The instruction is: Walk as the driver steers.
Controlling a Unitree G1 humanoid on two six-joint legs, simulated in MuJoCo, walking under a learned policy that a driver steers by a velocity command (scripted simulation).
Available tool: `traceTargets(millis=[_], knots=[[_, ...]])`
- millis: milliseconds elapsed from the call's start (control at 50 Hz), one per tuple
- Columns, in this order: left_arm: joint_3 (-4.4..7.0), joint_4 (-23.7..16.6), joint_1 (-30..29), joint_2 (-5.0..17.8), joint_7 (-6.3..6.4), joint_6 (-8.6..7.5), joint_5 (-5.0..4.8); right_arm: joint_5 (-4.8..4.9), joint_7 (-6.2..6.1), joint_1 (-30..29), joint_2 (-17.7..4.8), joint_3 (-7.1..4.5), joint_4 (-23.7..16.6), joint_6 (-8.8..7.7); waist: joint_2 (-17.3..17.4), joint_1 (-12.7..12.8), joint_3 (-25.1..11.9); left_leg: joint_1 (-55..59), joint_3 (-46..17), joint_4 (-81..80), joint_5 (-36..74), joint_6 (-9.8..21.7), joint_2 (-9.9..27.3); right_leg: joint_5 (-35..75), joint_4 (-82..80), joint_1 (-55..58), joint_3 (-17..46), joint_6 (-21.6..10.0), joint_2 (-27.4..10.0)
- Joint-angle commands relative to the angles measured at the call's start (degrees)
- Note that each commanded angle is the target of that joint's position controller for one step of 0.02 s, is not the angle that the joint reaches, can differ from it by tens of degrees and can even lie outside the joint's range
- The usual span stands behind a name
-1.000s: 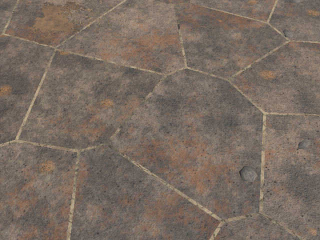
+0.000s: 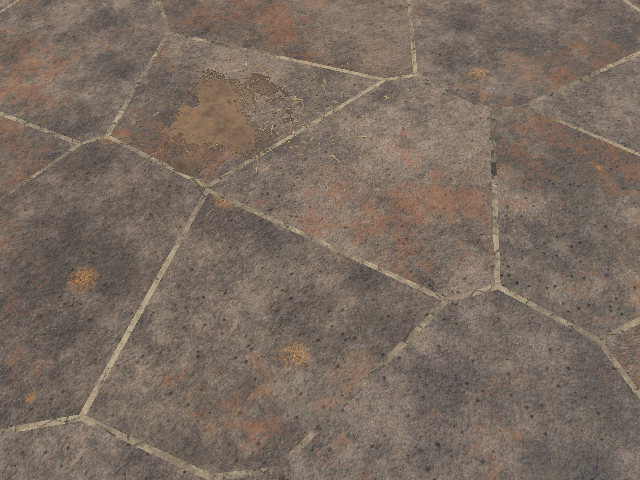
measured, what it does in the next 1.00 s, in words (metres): steps on the spot, turning right: left foot, then right foot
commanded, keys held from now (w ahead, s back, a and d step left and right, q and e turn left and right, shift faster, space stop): e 1.00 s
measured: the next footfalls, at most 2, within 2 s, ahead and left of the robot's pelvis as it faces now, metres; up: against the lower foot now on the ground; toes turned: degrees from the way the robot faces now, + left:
left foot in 0.18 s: +0.08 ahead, +0.12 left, +0.00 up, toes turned -12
right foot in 0.66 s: -0.02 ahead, -0.07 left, +0.00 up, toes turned -25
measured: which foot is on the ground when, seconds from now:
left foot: up 0.00-0.16, down 0.18-0.66, up 0.68-1.00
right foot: down 0.00-0.18, up 0.20-0.64, down 0.66-1.00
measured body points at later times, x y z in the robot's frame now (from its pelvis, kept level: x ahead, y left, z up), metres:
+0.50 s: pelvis +0.01 +0.04 +0.00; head +0.05 +0.05 +0.45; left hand +0.21 +0.27 -0.13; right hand +0.03 -0.25 -0.10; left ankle +0.04 +0.13 -0.74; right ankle -0.05 -0.08 -0.68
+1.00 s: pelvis -0.02 +0.01 +0.00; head +0.00 -0.03 +0.45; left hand +0.23 +0.18 -0.10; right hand -0.08 -0.29 -0.12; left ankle +0.08 +0.13 -0.68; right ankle -0.05 -0.06 -0.74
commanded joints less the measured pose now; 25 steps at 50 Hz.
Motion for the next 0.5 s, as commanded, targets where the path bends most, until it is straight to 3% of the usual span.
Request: traceTargets(millis=[20,100,140,160,180,200,220,240,260,300,340,400,500], knots=[[2.83,-4.9,-0.9,9.9,0.46,0.73,0.27,0.42,-0.6,2.2,-5.2,-1.12,-2.7,0.42,-8.5,-2.1,-6.2,5.3,1.5,-3.0,-0.5,-0.3,-1.5,-0.8,-6.4,0.5,17.4,-7.6,-13.7],[3.55,-5.9,-1.4,10.2,0.46,2.02,0.77,1.64,-1.53,2.7,-5.1,-0.69,-3.6,-0.78,-9.9,-1.5,-5.7,9.5,1.0,-13.0,-4.8,0.9,-3.6,3.0,-3.5,3.0,22.7,-7.0,-13.8],[3.64,-6.6,-3.7,10.0,0.48,2.55,0.26,2.03,-2.07,7.3,-5.1,-0.63,-2.9,-1.76,-9.7,-4.0,-5.8,16.7,1.0,-25.5,-1.0,2.1,-4.0,4.8,-0.9,2.0,24.0,-4.3,-12.2],[3.4,-7.2,-4.7,9.1,0.61,2.59,-0.29,1.65,-2.51,9.5,-6.3,-0.96,-2.5,-2.37,-8.0,-5.0,-5.9,22.3,-0.6,-33.7,2.8,2.8,-1.6,0.3,1.6,-0.8,22.9,-1.7,-10.0],[2.47,-8.0,-2.2,5.1,0.63,2.46,-0.7,0.72,-3.02,8.5,-10.5,-1.7,-3.2,-2.66,1.8,-2.5,-6.7,26.6,-11.3,-40.2,1.1,5.5,10.0,-14.7,10.7,-5.4,15.8,1.6,-4.7],[2.53,-9.3,-0.9,4.7,1.06,2.26,-1.1,0.16,-2.75,3.7,-15.5,-2.63,-5.1,-2.15,12.5,-0.6,-4.7,25.6,-25.5,-41.4,13.7,12.6,22.5,-27.7,22.2,-15.4,1.7,4.0,4.7],[3.59,-8.2,-1.6,9.8,1.23,2.37,0.91,0.09,-2.29,5.2,-12.6,-2.53,-4.8,-1.83,6.2,-1.4,-5.2,22.2,-22.1,-38.4,23.9,16.6,23.5,-28.1,34.1,-13.9,0.3,4.8,-0.7],[4.04,-7.3,-1.4,10.2,0.91,2.59,0.82,0.61,-1.97,3.7,-8.6,-1.41,-5.4,-1.84,2.6,-0.2,-4.9,20.9,-16.3,-37.1,27.4,16.0,19.9,-25.3,38.2,-12.4,0.5,5.0,-1.6],[4.03,-6.6,-0.8,9.5,0.6,3.15,0.83,0.65,-1.74,1.8,-7.0,-0.99,-5.8,-1.76,2.0,0.8,-3.7,19.9,-10.1,-36.3,29.0,14.1,15.9,-22.2,41.6,-12.0,-0.2,5.6,-2.1],[3.77,-6.6,-0.8,8.9,-0.46,4.19,0.75,0.33,-1.96,1.9,-7.2,-0.96,-6.6,-1.74,6.6,0.3,-4.6,22.8,-3.6,-34.7,34.1,12.5,12.1,-18.9,46.0,-14.0,-1.8,6.9,-2.3],[3.4,-7.7,-3.6,8.5,-1.13,4.67,0.17,0.17,-1.78,5.1,-7.9,-1.34,-6.2,-1.62,6.8,-1.6,-5.2,26.1,-1.6,-33.7,36.6,13.0,12.0,-17.9,45.1,-15.6,-2.8,8.0,-2.7],[2.8,-9.5,-7.4,7.8,-1.66,5.13,0.04,0.29,-1.73,9.3,-9.3,-2.14,-5.2,-1.6,7.2,-4.0,-5.7,31.4,-1.5,-32.9,36.7,14.2,14.2,-18.5,39.7,-17.0,-3.3,8.7,-3.8],[1.78,-11.7,-10.7,6.4,-2.32,5.45,-0.32,-0.04,-0.8,9.5,-11.1,-3.09,-5.2,-1.6,8.3,-4.9,-6.0,28.9,1.6,-32.2,33.0,14.2,16.0,-20.3,28.2,-9.6,-6.3,7.4,-5.7]])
